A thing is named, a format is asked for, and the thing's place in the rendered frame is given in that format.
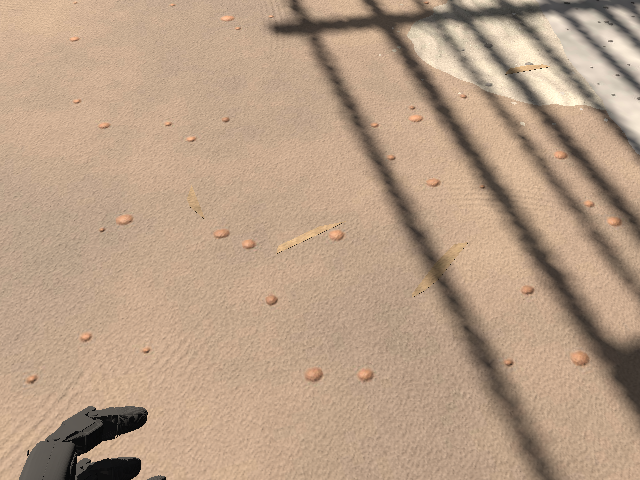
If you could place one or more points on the left robot hand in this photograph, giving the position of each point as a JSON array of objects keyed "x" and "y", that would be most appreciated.
[{"x": 56, "y": 457}]

